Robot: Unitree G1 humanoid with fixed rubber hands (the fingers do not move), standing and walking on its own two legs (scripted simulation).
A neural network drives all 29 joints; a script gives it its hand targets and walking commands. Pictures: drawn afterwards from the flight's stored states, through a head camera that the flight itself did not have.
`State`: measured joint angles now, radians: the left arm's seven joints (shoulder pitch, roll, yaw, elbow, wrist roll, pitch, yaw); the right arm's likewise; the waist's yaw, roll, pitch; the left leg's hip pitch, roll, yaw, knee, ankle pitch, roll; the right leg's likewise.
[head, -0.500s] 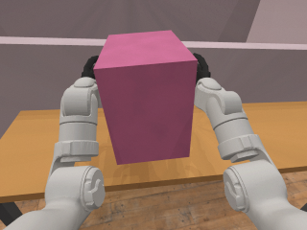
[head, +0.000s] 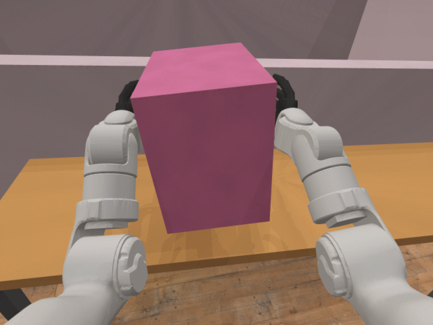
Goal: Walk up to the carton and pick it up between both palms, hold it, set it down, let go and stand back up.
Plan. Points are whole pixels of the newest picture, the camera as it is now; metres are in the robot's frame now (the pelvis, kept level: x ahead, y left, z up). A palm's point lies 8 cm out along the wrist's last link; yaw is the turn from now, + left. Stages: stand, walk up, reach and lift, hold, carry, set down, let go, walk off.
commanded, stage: hold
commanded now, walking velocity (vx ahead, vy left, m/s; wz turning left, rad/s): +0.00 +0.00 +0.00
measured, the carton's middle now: (207, 130) +0.40 +0.01 +0.24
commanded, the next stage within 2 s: none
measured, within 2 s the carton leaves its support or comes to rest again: neither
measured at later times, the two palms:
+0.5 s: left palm (127, 122) +0.37 +0.14 +0.26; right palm (287, 117) +0.37 -0.13 +0.28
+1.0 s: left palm (126, 121) +0.37 +0.14 +0.27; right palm (286, 115) +0.37 -0.13 +0.28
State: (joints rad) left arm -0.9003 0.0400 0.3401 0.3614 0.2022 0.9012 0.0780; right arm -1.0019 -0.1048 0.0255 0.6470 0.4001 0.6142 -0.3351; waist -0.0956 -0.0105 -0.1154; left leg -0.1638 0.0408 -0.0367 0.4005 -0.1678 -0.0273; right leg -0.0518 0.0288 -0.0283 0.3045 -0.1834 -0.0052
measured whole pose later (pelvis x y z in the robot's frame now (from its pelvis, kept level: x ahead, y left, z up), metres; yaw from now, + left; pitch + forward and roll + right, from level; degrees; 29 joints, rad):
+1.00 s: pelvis +0.00 +0.00 +0.00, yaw +0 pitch -4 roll -2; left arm -0.91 0.04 0.35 0.39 0.20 0.90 0.07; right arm -1.02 -0.11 0.02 0.67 0.41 0.64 -0.35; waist -0.09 -0.01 -0.13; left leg -0.16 0.03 -0.06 0.41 -0.17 -0.03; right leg -0.05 0.03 -0.01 0.31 -0.19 -0.01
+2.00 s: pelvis +0.00 +0.00 +0.00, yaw +0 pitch -4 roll -2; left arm -0.91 0.04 0.34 0.41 0.19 0.90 0.08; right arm -1.03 -0.11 0.03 0.68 0.42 0.65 -0.35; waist -0.09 0.00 -0.14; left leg -0.17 0.03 -0.08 0.41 -0.18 -0.03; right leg -0.06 0.04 0.00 0.31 -0.19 -0.01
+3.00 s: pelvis +0.00 +0.00 +0.00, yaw +0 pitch -3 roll -2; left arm -0.92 0.04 0.34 0.43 0.19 0.89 0.09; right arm -1.04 -0.12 0.03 0.70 0.42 0.65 -0.35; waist -0.09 0.00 -0.16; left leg -0.18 0.02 -0.09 0.41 -0.18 -0.03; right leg -0.07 0.04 0.02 0.31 -0.18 -0.01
